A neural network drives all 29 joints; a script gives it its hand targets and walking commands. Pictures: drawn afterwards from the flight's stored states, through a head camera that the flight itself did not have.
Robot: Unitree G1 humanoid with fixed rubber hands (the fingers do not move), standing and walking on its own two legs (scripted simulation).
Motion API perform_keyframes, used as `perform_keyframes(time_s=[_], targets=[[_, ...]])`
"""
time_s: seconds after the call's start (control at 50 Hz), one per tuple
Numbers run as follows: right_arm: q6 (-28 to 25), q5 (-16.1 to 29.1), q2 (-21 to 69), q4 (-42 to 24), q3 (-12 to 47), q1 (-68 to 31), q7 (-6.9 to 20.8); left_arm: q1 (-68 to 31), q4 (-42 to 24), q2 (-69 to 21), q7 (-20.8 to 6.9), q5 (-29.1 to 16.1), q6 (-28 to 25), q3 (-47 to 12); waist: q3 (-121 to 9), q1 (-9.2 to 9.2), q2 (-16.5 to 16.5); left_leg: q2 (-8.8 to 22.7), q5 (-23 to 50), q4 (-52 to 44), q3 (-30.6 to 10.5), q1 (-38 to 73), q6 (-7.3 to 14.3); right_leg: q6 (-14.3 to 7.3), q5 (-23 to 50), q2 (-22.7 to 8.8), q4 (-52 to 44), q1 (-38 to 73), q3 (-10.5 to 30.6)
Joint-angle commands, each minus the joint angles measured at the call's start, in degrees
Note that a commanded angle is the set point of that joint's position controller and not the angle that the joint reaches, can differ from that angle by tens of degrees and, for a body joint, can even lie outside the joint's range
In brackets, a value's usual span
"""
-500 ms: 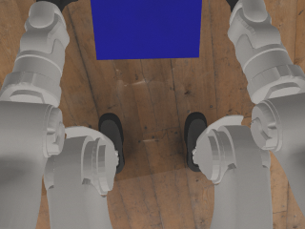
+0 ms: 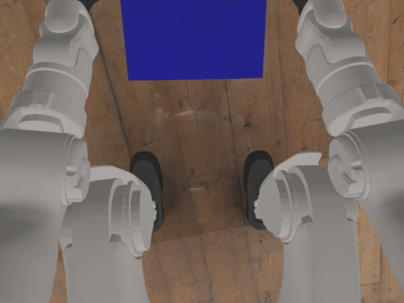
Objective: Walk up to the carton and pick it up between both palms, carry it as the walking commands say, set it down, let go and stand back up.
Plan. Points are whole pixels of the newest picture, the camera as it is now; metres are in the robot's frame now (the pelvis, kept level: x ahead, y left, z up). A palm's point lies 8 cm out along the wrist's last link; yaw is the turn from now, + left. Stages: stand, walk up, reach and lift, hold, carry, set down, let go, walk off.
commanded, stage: reach and lift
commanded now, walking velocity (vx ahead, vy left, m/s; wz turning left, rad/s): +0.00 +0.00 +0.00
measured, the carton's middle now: out of the picture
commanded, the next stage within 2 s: none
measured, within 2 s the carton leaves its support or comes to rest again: leaves its support in 1.00 s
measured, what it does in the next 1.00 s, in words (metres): stands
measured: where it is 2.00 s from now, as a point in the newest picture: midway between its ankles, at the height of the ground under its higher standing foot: (205, 202)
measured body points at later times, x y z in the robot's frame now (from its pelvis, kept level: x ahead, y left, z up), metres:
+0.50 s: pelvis +0.00 +0.00 +0.00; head +0.38 +0.02 +0.23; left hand +0.55 +0.17 -0.21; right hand +0.55 -0.13 -0.20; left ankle +0.12 +0.14 -0.33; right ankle +0.11 -0.14 -0.33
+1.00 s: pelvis +0.01 +0.00 -0.01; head +0.38 +0.02 +0.24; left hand +0.56 +0.17 -0.20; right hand +0.56 -0.13 -0.19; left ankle +0.12 +0.14 -0.33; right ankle +0.11 -0.14 -0.33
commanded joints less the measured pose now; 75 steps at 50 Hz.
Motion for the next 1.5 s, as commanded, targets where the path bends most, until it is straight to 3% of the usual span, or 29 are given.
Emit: perform_keyframes(time_s=[0.0,0.2,0.32,0.4,0.5,0.6,0.72,0.84,1.02,1.12,1.32,1.48], targets=[[-1.07,-0.47,-2.89,-4.53,-0.70,-11.31,-0.05,-14.28,-4.39,4.30,0.14,0.47,-0.97,0.40,-65.16,0.81,2.72,-2.10,15.04,-7.95,4.79,35.20,-0.10,-0.90,15.28,1.42,-9.49,28.06,-5.89],[-1.71,-2.13,0.83,-3.73,-1.19,-11.44,-0.15,-14.54,-3.99,0.13,0.57,2.26,-1.40,0.44,-64.67,0.69,2.97,-2.93,15.90,-8.21,5.07,35.67,-0.36,-0.82,16.44,2.58,-9.68,28.09,-6.19],[-2.05,-2.34,8.79,-3.99,0.52,-14.06,1.20,-17.51,-5.27,-7.61,-0.86,2.08,-1.73,-1.84,-64.14,0.48,3.16,-3.68,16.02,-8.31,5.44,35.14,-0.29,-1.02,16.99,3.39,-9.71,27.82,-6.54],[-1.38,-3.17,19.94,-4.62,1.95,-19.22,3.77,-22.17,-6.38,-18.64,-3.63,2.77,-1.07,-3.75,-63.13,0.32,3.36,-4.44,14.91,-8.15,5.80,33.97,-0.18,-1.19,16.40,4.13,-9.37,27.13,-6.93],[1.37,-6.30,38.56,-6.01,2.91,-25.75,9.80,-27.14,-7.93,-38.93,-10.16,5.64,1.64,-4.75,-59.62,0.64,2.89,-5.90,12.71,-7.36,6.66,32.09,0.18,-1.42,14.51,5.31,-8.55,25.41,-7.47],[3.94,-8.29,46.71,-8.49,1.02,-25.35,13.14,-26.45,-10.73,-46.34,-13.79,7.45,3.86,-3.50,-58.43,1.55,2.40,-6.46,12.66,-6.36,7.57,30.48,0.77,-1.67,14.69,6.04,-7.93,25.23,-7.79],[5.29,-8.32,52.03,-10.06,0.63,-23.57,15.18,-23.31,-12.87,-51.74,-15.78,7.65,4.95,-3.00,-57.91,1.79,1.74,-6.79,15.35,-5.64,7.57,29.53,1.52,-2.23,17.07,6.44,-7.02,23.68,-7.90],[5.86,-7.77,55.51,-11.60,1.38,-23.30,16.06,-22.63,-15.01,-55.08,-16.44,7.49,5.44,-3.20,-60.35,1.79,1.72,-7.03,18.03,-5.41,7.59,30.43,1.95,-2.60,19.28,6.72,-6.56,23.26,-7.95],[6.14,-5.04,60.00,-17.86,4.95,-25.95,15.28,-27.44,-22.81,-58.94,-15.59,4.53,5.35,-6.78,-76.77,1.21,2.40,-7.56,24.22,-5.19,8.07,38.23,1.86,-2.11,24.27,7.00,-6.57,29.16,-9.04],[7.42,-6.16,61.79,-19.21,4.75,-26.71,15.03,-29.45,-23.95,-59.79,-15.33,5.22,6.12,-7.10,-78.57,0.84,3.11,-7.80,21.19,-6.38,8.85,38.74,1.69,-1.69,21.11,7.00,-8.04,28.41,-9.52],[10.94,-8.93,64.96,-22.27,3.50,-30.02,15.33,-33.65,-26.72,-61.50,-15.66,8.01,9.11,-6.12,-83.72,2.18,4.09,-7.61,14.06,-9.61,10.52,39.71,1.47,-1.62,14.33,6.92,-11.19,29.63,-10.12],[12.91,-11.98,65.21,-25.50,3.09,-30.38,16.27,-30.09,-26.07,-67.21,-16.37,9.76,12.33,-5.86,-85.82,0.55,5.03,-8.25,14.42,-11.78,10.01,41.53,1.11,-1.81,13.75,6.98,-13.11,28.50,-10.67]])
